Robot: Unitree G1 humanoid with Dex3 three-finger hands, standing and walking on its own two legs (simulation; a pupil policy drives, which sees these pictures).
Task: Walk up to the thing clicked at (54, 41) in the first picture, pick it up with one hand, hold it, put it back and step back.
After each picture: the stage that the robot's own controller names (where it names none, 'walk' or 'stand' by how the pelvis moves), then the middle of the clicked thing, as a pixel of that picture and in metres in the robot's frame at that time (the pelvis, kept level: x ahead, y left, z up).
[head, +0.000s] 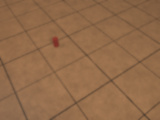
stand; (55, 42) +1.37 +0.32 -0.72
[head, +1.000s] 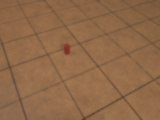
walk; (66, 49) +1.27 +0.15 -0.70
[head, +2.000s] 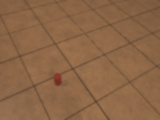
walk; (57, 79) +0.81 +0.18 -0.71
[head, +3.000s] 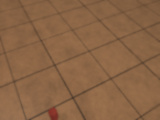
walk; (53, 114) +0.48 +0.23 -0.71
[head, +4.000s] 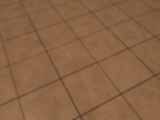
stand; out of the picture +0.33 +0.21 -0.71
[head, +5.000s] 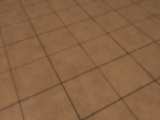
stand; out of the picture +0.33 +0.20 -0.73
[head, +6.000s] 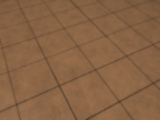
stand; out of the picture +0.32 +0.21 -0.73
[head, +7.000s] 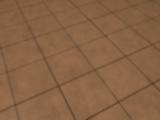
stand; out of the picture +0.31 +0.21 -0.73
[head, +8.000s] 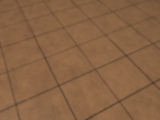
stand; out of the picture +0.31 +0.21 -0.73
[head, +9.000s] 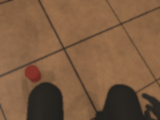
go down; (33, 74) +0.39 +0.23 -0.37
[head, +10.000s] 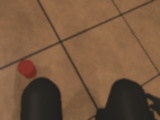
go down; (28, 69) +0.38 +0.25 -0.31
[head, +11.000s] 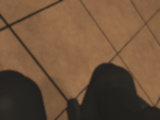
close in; out of the picture +0.36 +0.29 -0.22
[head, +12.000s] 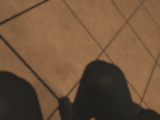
close; out of the picture +0.37 +0.29 -0.21
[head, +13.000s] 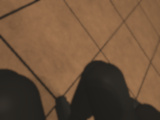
lift; out of the picture +0.35 +0.29 -0.22
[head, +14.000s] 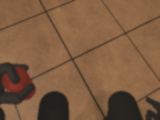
lift; (21, 85) +0.31 +0.22 -0.03
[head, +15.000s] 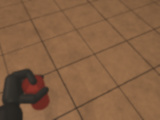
hold; (37, 93) +0.31 +0.17 -0.01
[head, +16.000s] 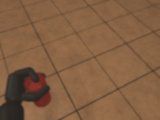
hold; (38, 91) +0.33 +0.17 -0.01
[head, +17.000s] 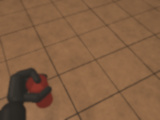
hold; (40, 92) +0.32 +0.17 +0.00
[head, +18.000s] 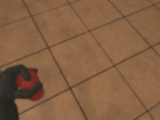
crouch; (31, 86) +0.35 +0.19 -0.06
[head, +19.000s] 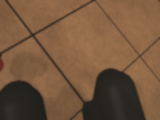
lower; out of the picture +0.41 +0.27 -0.15
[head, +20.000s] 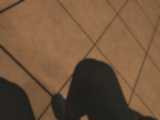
lower; out of the picture +0.38 +0.30 -0.22
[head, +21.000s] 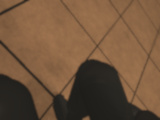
lower; out of the picture +0.38 +0.30 -0.22
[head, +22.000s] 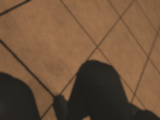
lower; out of the picture +0.37 +0.30 -0.22
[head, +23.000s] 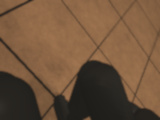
lower; out of the picture +0.37 +0.30 -0.22
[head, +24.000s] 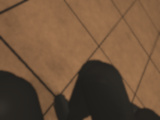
withdraw; out of the picture +0.35 +0.28 -0.22
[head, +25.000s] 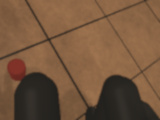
stand; (17, 70) +0.38 +0.25 -0.27
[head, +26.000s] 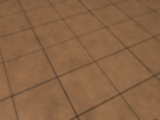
stand; out of the picture +0.32 +0.18 -0.65
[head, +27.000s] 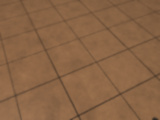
stand; out of the picture +0.34 +0.19 -0.66
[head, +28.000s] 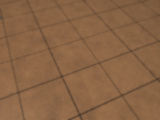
stand; out of the picture +0.34 +0.19 -0.68
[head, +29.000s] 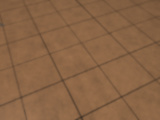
stand; out of the picture +0.35 +0.18 -0.72
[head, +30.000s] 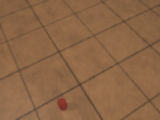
walk; (62, 104) +0.46 +0.18 -0.69
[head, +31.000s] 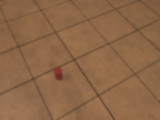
walk; (58, 74) +0.72 +0.19 -0.69
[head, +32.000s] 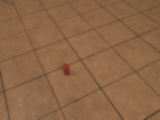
stand; (66, 69) +0.97 +0.24 -0.71
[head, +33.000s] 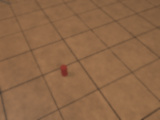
stand; (64, 70) +0.96 +0.21 -0.72
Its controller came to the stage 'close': yes
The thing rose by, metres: 0.69
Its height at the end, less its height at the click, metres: +0.00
